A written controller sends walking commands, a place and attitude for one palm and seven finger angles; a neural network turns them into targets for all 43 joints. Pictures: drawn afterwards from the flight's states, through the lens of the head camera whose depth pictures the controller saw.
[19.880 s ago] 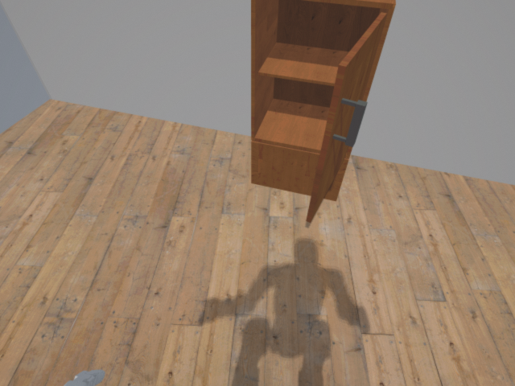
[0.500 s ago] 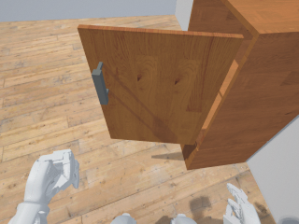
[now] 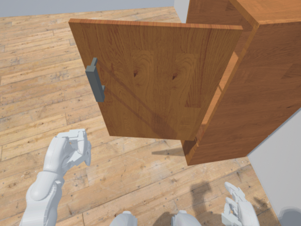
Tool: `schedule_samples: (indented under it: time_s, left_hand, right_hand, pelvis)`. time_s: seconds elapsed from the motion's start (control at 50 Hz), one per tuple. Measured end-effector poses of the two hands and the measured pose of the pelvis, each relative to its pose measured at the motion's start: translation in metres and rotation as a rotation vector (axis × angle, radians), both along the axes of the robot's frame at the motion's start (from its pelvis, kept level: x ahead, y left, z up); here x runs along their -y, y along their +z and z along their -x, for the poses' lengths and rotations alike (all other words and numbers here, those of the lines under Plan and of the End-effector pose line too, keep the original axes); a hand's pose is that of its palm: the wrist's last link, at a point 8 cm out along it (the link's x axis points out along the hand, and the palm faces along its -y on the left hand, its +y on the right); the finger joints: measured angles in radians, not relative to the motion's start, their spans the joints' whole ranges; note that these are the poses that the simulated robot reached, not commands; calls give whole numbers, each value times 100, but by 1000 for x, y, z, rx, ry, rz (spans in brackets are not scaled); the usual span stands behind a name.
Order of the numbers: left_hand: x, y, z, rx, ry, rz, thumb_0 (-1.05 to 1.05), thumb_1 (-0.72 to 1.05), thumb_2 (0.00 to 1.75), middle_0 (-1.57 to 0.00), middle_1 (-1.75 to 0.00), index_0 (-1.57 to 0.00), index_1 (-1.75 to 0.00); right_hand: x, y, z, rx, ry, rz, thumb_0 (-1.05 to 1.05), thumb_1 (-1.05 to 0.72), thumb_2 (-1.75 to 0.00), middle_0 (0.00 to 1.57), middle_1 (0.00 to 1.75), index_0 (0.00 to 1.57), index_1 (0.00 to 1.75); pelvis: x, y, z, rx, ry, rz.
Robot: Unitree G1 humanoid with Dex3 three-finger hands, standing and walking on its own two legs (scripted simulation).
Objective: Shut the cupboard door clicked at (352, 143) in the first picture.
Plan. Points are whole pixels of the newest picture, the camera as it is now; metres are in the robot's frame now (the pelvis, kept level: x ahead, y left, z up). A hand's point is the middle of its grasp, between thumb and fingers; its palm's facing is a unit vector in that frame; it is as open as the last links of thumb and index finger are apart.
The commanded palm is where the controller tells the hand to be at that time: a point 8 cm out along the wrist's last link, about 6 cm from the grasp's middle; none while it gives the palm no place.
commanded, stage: bring the fist close to the handle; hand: left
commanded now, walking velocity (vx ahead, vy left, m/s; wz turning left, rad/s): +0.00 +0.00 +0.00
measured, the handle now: (97, 80) +0.52 +0.19 +0.06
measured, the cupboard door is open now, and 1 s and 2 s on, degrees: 78 78 67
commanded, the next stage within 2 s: push the door shut along its arc in 1.08 s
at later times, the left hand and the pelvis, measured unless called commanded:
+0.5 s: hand (95, 117) +0.38 +0.16 +0.07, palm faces -0.03 -1.00 -0.03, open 3.1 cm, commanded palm +0.37 +0.21 +0.06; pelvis +0.01 +0.01 +0.01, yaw -1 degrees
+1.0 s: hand (101, 108) +0.42 +0.16 +0.05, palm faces -0.01 -1.00 -0.02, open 3.1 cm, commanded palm +0.40 +0.21 +0.06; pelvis +0.00 +0.01 +0.01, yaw -2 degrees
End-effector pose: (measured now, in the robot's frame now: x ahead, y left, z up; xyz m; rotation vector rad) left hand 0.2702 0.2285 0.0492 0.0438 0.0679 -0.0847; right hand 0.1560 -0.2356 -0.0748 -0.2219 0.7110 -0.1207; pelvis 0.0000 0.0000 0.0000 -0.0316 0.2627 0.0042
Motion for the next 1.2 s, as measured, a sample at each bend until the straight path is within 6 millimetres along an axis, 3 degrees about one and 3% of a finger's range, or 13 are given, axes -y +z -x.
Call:
schedule_samples:
  time_s: [0.18, 0.34, 0.46, 0.54, 0.64, 0.76, 0.84, 0.96, 1.1, 1.2]
  left_hand:
    - [-8, 20, -39, 91, 67, 9, 2, 90, 90, -130, -150, -130, -150]
    - [2, 1, -57, 2, 23, 18, 2, 90, 90, -130, -150, -130, -150]
    - [10, 16, -78, 102, 38, 21, 2, 90, 90, -130, -150, -130, -150]
    - [10, 16, -100, 87, 50, 5, 2, 90, 90, -130, -150, -131, -150]
    - [13, 9, -121, 22, 42, 3, 2, 90, 90, -130, -150, -130, -150]
    - [18, 19, -142, 76, 62, 29, 2, 90, 90, -130, -150, -130, -150]
    - [18, 20, -144, 77, 59, 12, 2, 90, 90, -130, -150, -130, -150]
    - [15, 6, -131, 10, 61, 11, 1, 90, 90, -130, -150, -130, -150]
    - [16, 16, -130, 100, 71, 15, 2, 90, 90, -130, -150, -130, -150]
    - [21, 18, -137, 74, 43, 0, 2, 90, 90, -130, -150, -130, -150]
  right_hand:
    - [7, -1, 18, -82, -40, 14, 2, -90, -90, 20, 30, 20, 30]
    - [9, -4, 26, -140, -63, 19, 1, -91, -90, 20, 30, 20, 30]
    - [5, -8, 31, -164, -64, 19, 1, -91, -90, 20, 30, 20, 30]
    - [3, -13, 37, -192, -64, 7, 1, -91, -90, 20, 30, 20, 30]
    - [3, -18, 54, -244, -90, -5, 1, -91, -90, 20, 30, 20, 30]
    - [8, -24, 83, -329, -127, 0, 1, -91, -90, 20, 30, 20, 30]
    - [12, -24, 100, -372, -155, -10, 1, -91, -90, 20, 30, 20, 30]
    - [16, -22, 115, -416, -175, -12, 1, -91, -90, 20, 30, 20, 30]
    - [20, -22, 108, -400, -164, 13, 1, -91, -90, 20, 30, 20, 30]
    - [20, -22, 98, -367, -154, 6, 1, -91, -90, 20, 30, 20, 30]
  pelvis:
    - [-3, 7, -9, -8, -13, -7]
    - [-8, 8, -10, -15, -15, -5]
    - [-10, 8, -7, -16, -18, -7]
    - [-10, 5, -3, -22, -16, -6]
    - [-10, 5, 0, -34, -21, -7]
    - [-9, 5, 0, -49, -33, -11]
    - [-8, 6, -1, -50, -41, -13]
    - [-7, 9, 0, -41, -44, -16]
    - [-5, 7, 4, -37, -35, -14]
    - [-5, 7, 6, -37, -30, -11]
